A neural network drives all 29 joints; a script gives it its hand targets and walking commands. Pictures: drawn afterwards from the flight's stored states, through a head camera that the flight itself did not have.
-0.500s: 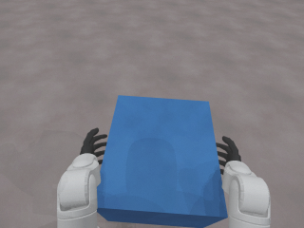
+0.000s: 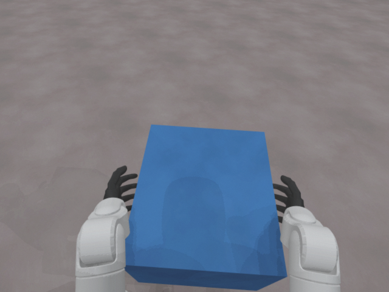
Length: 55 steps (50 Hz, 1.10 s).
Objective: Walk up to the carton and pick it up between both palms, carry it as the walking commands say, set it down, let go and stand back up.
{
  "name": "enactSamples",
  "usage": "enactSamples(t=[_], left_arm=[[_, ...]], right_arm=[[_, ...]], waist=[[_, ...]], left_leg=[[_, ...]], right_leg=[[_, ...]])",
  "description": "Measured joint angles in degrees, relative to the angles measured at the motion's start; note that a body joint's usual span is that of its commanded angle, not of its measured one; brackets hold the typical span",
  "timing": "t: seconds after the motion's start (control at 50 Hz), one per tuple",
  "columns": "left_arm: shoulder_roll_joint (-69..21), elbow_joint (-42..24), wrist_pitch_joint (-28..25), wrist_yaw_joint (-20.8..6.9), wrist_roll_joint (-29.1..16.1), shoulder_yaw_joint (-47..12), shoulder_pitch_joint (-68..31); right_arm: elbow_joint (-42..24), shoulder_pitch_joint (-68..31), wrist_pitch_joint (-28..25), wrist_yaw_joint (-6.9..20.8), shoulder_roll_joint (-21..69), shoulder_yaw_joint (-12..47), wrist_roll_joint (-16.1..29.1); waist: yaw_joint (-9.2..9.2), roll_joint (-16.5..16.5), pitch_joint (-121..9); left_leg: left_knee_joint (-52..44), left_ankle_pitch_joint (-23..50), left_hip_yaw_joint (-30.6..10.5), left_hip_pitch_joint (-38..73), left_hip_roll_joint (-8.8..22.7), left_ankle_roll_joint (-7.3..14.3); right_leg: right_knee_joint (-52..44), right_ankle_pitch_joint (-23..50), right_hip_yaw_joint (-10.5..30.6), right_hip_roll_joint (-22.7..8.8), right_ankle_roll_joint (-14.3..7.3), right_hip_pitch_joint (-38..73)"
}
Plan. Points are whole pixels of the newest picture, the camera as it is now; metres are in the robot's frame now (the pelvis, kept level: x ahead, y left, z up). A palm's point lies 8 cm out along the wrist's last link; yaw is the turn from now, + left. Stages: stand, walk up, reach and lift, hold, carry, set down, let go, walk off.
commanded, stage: carry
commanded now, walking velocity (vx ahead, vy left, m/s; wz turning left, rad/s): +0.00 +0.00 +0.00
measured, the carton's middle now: (202, 205) +0.31 +0.00 +0.01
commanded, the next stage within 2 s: none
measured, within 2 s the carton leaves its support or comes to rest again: neither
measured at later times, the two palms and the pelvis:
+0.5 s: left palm (93, 190) +0.28 +0.21 +0.10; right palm (268, 181) +0.30 -0.12 +0.11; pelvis +0.05 +0.02 +0.00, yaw +6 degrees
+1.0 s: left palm (96, 134) +0.45 +0.26 +0.09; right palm (228, 120) +0.51 -0.07 +0.09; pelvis +0.23 +0.04 +0.00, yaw +11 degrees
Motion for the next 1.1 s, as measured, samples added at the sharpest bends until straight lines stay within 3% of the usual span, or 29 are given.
enactSamples(t=[0.2, 0.3, 0.42, 0.5, 0.6, 0.7, 0.74, 0.8, 0.84, 0.9, 0.96, 1.0, 1.04, 1.1], left_arm=[[0.00, 2.84, -2.42, -0.26, 0.00, 0.77, 0.00], [0.00, -3.31, -1.00, 0.04, -1.31, -0.41, 0.15], [-0.01, -5.36, 3.81, 0.43, -1.31, -1.17, 0.17], [0.07, -6.01, 5.86, 0.94, -1.30, -1.08, 0.86], [0.16, -7.46, 7.21, 1.25, -1.32, -1.04, 1.69], [0.14, -8.05, 7.22, 1.27, -1.38, -1.08, 1.72], [0.13, -8.33, 7.14, 1.27, -1.39, -1.38, 1.70], [0.12, -10.33, 6.63, 1.27, -1.52, -1.64, 1.69], [0.12, -11.33, 6.41, 1.33, -1.53, -1.58, 1.73], [0.13, -11.50, 6.41, 1.36, -1.54, -1.50, 1.83], [0.15, -12.70, 6.34, 1.35, -1.65, -1.49, 1.82], [0.16, -13.04, 6.17, 1.33, -1.79, -1.48, 1.84], [0.15, -13.02, 6.17, 1.28, -1.83, -1.49, 1.96], [0.14, -13.00, 6.05, 1.22, -1.87, -1.56, 2.05]], right_arm=[[3.08, -0.02, -2.64, -0.01, 0.00, 0.00, 0.00], [-5.31, 0.11, 0.65, -0.53, 0.00, 0.35, 0.22], [-8.19, 1.07, 5.32, -0.69, -0.03, 0.35, 0.22], [-7.90, 1.00, 7.23, -0.71, -0.03, 0.72, 0.25], [-7.68, 0.84, 7.96, -0.54, -0.02, 1.11, 0.25], [-8.29, 0.83, 7.98, -0.60, -0.01, 1.21, 0.26], [-9.06, 1.16, 7.97, -0.69, -0.03, 1.21, 0.26], [-11.21, 0.63, 7.96, -0.69, -0.04, 1.21, 0.38], [-11.70, 0.20, 7.78, -0.67, -0.02, 1.26, 0.59], [-11.49, 0.19, 7.53, -0.66, 0.00, 1.34, 0.65], [-12.33, 0.17, 7.11, -0.60, 0.02, 1.48, 0.76], [-12.78, 0.18, 7.02, -0.60, 0.04, 1.53, 0.76], [-12.78, 0.35, 7.01, -0.60, 0.03, 1.54, 0.76], [-12.90, 0.48, 6.94, -0.60, 0.01, 1.54, 0.76]], waist=[[0.00, 0.00, 0.26], [-0.03, -0.19, 0.65], [-1.65, -2.37, -2.72], [-0.78, -2.54, -3.23], [-0.54, 0.13, -2.76], [-0.41, 0.08, -1.01], [-0.66, -0.50, -0.54], [-0.63, -1.67, 0.97], [-0.24, -1.95, 2.03], [0.04, -1.79, 2.43], [-0.03, -0.66, 3.00], [-0.01, -0.32, 4.11], [-0.08, -0.23, 4.32], [-0.23, 0.20, 3.38]], left_leg=[[0.00, 0.00, 0.00, 0.06, 0.00, 0.00], [-0.01, -1.11, 0.01, 0.07, -0.05, 0.00], [0.11, -4.83, 0.55, 0.13, -0.46, 0.15], [-2.78, -1.26, 0.85, 2.84, -1.31, 1.04], [-3.89, -3.75, -0.36, 4.83, -1.51, 1.92], [-1.99, -6.97, -1.14, 6.68, -1.66, 1.25], [2.26, -7.31, -0.49, 5.10, -1.72, 1.24], [0.92, -8.13, 1.41, 2.67, -1.79, 1.24], [-2.30, -2.37, 1.95, 3.37, -1.93, 1.38], [-2.36, -5.47, 1.96, 5.81, -1.67, 1.72], [-2.49, -6.92, 2.04, 7.75, -1.14, 1.86], [-2.49, -7.30, 2.09, 9.64, -1.20, 1.63], [-1.69, -7.66, 2.04, 11.17, -1.42, 0.93], [3.49, -8.79, 2.02, 9.34, -1.39, 0.85]], right_leg=[[0.12, -0.05, 0.00, -0.01, 0.00, 0.00], [0.00, -1.00, -0.07, -0.09, 0.00, 0.09], [-3.97, -0.99, -3.32, -2.34, 0.05, 3.35], [-0.38, -5.98, -4.56, -4.04, 0.95, 4.43], [4.73, -13.37, -4.82, -4.00, 1.56, 2.08], [-3.22, -2.47, -6.13, -4.06, 2.02, 5.50], [-3.24, -5.75, -7.53, -4.72, 2.41, 7.45], [-3.31, -8.70, -9.07, -5.62, 2.73, 9.77], [-0.82, -9.92, -9.21, -6.04, 3.31, 10.39], [8.59, -12.85, -8.73, -6.50, 3.64, 7.01], [9.62, -17.74, -8.61, -5.94, 3.64, 3.05], [5.20, -13.21, -8.69, -5.44, 3.63, 1.85], [0.66, -2.00, -9.26, -5.40, 2.92, 2.40], [0.33, -5.55, -9.93, -5.53, 1.05, 4.74]])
